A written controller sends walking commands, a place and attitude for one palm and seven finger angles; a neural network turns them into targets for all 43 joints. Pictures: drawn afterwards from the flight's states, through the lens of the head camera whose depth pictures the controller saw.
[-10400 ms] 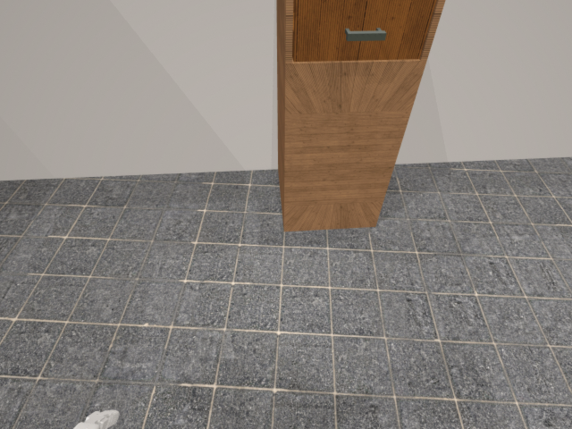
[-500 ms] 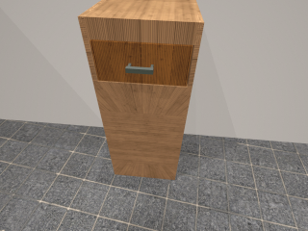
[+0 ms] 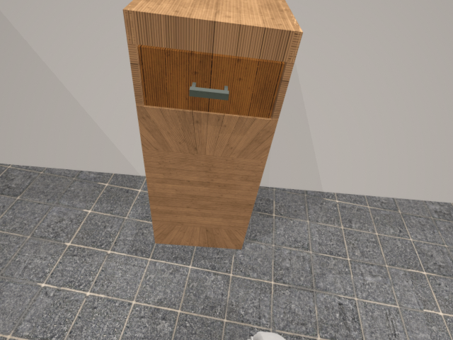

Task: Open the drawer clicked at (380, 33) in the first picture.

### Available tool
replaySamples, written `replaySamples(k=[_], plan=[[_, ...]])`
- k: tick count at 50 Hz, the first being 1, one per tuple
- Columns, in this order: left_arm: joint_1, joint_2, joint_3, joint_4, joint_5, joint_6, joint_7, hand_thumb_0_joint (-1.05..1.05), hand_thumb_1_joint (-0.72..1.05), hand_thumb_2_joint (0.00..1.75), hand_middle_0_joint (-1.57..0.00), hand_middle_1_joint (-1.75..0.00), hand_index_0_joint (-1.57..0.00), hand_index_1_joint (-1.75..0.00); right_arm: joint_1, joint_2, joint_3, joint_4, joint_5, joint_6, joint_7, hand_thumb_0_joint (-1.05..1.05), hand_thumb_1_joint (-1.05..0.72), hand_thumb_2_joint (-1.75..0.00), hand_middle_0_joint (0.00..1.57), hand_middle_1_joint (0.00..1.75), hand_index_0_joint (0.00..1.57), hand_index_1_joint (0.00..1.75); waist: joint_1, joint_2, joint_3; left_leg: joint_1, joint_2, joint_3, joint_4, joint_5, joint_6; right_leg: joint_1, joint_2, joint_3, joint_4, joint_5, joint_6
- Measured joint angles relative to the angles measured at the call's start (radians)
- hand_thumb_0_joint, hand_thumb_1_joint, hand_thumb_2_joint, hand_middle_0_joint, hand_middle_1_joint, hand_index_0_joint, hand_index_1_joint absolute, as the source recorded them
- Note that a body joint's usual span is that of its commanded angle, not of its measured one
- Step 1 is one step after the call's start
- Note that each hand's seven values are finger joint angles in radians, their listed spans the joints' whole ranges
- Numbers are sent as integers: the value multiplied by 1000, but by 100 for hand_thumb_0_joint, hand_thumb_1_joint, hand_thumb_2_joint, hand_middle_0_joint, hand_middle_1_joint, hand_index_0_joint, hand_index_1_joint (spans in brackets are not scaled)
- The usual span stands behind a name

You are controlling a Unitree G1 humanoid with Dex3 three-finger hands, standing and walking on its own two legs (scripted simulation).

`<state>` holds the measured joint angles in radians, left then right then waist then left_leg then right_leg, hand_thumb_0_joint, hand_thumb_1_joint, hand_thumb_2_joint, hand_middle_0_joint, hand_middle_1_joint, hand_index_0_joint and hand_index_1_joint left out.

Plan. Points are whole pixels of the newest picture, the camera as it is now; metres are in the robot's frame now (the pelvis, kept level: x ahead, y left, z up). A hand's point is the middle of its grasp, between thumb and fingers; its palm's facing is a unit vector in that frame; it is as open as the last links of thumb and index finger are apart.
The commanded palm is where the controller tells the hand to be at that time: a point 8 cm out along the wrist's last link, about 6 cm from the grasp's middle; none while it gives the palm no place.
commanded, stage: come to a stop and stand still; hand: left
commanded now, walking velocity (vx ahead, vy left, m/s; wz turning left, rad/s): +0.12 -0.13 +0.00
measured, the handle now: (209, 90) +0.72 +0.08 +0.10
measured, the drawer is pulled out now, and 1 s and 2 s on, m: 0.00 0.00 0.00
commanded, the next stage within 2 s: look again from close up in 1.64 s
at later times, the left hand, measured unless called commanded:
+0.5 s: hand out of the picture +0.17 +0.09 -0.18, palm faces -0.03 -0.99 -0.14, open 7.3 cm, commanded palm none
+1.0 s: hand out of the picture +0.00 +0.17 -0.18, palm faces +0.06 -0.98 -0.18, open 7.4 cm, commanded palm none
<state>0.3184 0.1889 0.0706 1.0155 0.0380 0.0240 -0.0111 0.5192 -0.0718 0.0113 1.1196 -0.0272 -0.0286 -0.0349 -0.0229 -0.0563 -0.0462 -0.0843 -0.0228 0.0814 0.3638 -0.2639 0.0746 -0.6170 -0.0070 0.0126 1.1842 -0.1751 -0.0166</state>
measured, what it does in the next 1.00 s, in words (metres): steps on the spot: right foot, then left foot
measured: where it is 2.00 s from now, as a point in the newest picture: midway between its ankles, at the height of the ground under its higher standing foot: outside the picture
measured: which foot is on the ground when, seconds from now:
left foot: down 0.00-0.42, up 0.44-0.78, down 0.80-1.00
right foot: up 0.00-0.38, down 0.40-0.86, up 0.88-1.00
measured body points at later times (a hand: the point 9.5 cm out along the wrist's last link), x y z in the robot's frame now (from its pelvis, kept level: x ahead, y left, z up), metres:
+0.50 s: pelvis +0.06 -0.05 -0.02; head +0.08 -0.06 +0.43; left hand +0.17 +0.14 -0.16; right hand -0.03 -0.23 -0.18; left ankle -0.02 +0.06 -0.72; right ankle +0.08 -0.14 -0.75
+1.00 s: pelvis +0.03 -0.01 +0.00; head +0.03 +0.00 +0.45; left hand +0.00 +0.22 -0.17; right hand +0.05 -0.24 -0.15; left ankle +0.04 +0.09 -0.75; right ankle +0.01 -0.13 -0.72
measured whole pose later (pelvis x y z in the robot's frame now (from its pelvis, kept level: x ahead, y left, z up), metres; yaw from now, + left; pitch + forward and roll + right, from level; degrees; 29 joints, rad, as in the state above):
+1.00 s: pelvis +0.03 -0.01 +0.00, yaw +0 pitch +0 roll +0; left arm 0.35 0.19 0.03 1.06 0.03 0.04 0.00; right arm 0.28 -0.15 -0.01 1.03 -0.04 0.02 -0.03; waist 0.02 -0.02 0.00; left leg -0.21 0.00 0.05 0.44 -0.22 0.03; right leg -0.31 -0.02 -0.04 0.75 -0.40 -0.02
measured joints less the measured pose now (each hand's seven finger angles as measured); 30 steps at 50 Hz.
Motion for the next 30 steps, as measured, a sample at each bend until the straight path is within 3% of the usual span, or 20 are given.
replaySamples(k=[4,9,13,18,20,23,25,30], plan=[[-37,0,2,-6,-4,-5,-3,0,91,89,-19,-30,-19,-30,32,21,11,19,2,-17,-7,0,-91,-90,20,29,20,30,-8,9,16,6,-2,8,-38,15,1,-61,-14,16,66,81,5],[-77,-7,-9,10,-7,7,4,0,92,90,-19,-30,-19,-30,40,41,22,19,-6,-36,-20,0,-91,-90,20,29,20,30,-39,9,49,4,5,16,-37,0,-3,-72,-34,-6,29,41,16],[-129,-15,-20,14,-16,9,13,0,93,90,-19,-30,-19,-30,28,53,27,19,-12,-34,-22,0,-91,-90,20,29,20,30,-52,10,81,2,17,14,-16,-22,-15,-15,-40,-49,-125,-17,15],[-183,-53,-44,3,-24,-6,14,0,93,90,-19,-30,-19,-30,-5,36,15,14,-14,-16,-18,0,-91,-90,20,29,20,30,-62,32,104,-11,22,17,55,-82,-36,153,-22,-89,-441,-87,-1],[-187,-68,-53,-6,-25,-28,14,0,93,89,-19,-30,-19,-30,-7,26,7,12,-6,-10,-14,0,-91,-90,20,29,20,30,-56,37,97,-26,19,17,123,-131,-49,259,-19,-97,-608,-6,-4],[-196,-100,-67,0,-28,-60,30,0,92,89,-19,-30,-20,-30,-59,-3,-6,19,14,7,-9,0,-91,-90,20,29,20,30,-47,88,107,-99,44,-31,327,-253,-65,291,9,-123,-604,-86,-28],[-195,-102,-62,-14,-32,-73,40,-2,93,89,-20,-30,-20,-30,-103,-12,-17,7,20,25,-9,0,-91,-90,20,29,20,30,-38,84,106,-156,40,-47,442,-306,-71,305,5,-133,-604,-96,-40],[-196,-77,-50,-36,-25,-60,54,-4,94,89,-20,-30,-20,-30,-232,-41,-42,-42,21,54,0,0,-92,-90,20,29,20,30,-6,59,93,-254,53,-52,492,-248,-94,327,-4,-135,-653,-59,-47]])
